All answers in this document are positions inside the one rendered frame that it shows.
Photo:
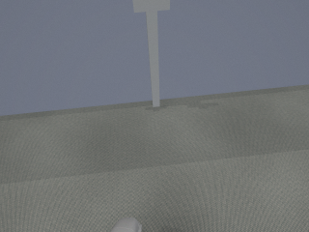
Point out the robot left thigh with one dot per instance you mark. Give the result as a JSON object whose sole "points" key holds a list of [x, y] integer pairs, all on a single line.
{"points": [[127, 224]]}

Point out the panel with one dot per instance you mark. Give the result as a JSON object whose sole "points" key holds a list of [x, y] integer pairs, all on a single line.
{"points": [[150, 7]]}

